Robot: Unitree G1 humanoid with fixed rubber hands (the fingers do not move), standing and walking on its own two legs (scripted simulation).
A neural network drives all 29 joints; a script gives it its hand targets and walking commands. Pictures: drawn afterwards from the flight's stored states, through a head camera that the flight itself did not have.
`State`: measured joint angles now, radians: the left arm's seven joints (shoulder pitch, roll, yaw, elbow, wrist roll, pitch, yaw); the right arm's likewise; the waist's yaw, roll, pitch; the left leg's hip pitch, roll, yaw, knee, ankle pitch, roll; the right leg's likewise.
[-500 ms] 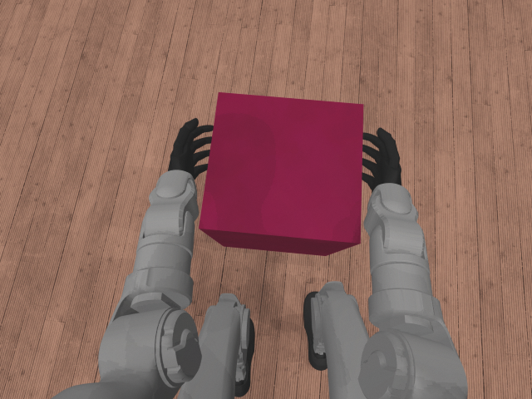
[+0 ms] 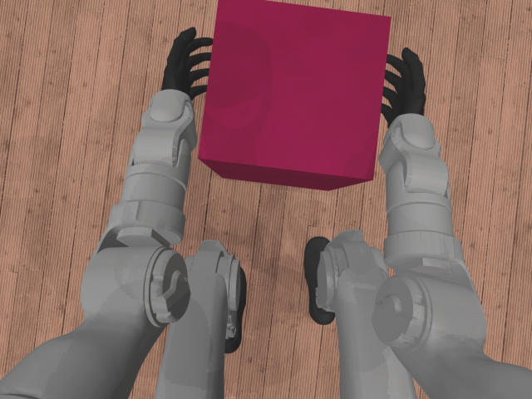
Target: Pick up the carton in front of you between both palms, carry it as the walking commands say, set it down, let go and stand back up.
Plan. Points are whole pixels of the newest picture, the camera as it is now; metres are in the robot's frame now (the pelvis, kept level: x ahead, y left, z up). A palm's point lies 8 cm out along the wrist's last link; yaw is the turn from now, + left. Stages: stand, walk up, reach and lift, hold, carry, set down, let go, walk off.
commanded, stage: set down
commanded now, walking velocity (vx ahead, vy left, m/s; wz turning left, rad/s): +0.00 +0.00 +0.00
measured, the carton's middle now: (286, 116) +0.50 -0.04 -0.19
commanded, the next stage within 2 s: none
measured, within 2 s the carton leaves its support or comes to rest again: rests again in 1.52 s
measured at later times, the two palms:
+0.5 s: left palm (209, 105) +0.54 +0.09 -0.24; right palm (387, 110) +0.51 -0.21 -0.22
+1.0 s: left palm (209, 109) +0.53 +0.09 -0.25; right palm (384, 117) +0.50 -0.21 -0.23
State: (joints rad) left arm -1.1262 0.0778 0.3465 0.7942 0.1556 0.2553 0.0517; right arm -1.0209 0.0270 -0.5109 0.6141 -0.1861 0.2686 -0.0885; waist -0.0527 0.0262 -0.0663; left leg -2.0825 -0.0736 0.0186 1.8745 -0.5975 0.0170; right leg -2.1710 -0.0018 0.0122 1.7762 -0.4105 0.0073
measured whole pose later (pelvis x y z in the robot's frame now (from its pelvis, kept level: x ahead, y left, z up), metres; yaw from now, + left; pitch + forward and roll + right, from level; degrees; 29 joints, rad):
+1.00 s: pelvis -0.01 +0.00 -0.10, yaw +0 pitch +40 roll -2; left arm -1.40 0.20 0.20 1.07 0.11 0.19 0.07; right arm -1.32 -0.19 -0.50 1.00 -0.08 0.17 -0.03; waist -0.11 -0.02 0.20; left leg -2.29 -0.11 0.01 2.21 -0.63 0.02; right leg -2.35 0.02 0.02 2.10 -0.45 0.05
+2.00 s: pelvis +0.00 -0.01 -0.07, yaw +0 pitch +39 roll -1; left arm -1.31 0.38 0.05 0.95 -0.12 0.13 0.08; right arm -1.16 -0.25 -0.24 0.85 0.20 0.07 -0.13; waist -0.10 0.00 0.21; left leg -2.17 -0.09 -0.01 2.17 -0.67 0.00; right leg -2.26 0.04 0.00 2.05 -0.47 0.02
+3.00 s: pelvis +0.05 -0.01 +0.19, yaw +1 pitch +43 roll +1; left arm -0.91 0.24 0.25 0.85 0.10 0.12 0.00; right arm -0.74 -0.15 -0.30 0.68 -0.05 0.10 0.00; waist -0.08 0.02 -0.12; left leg -1.45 -0.07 -0.05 1.10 -0.39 -0.01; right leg -1.52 0.03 0.03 1.04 -0.27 0.00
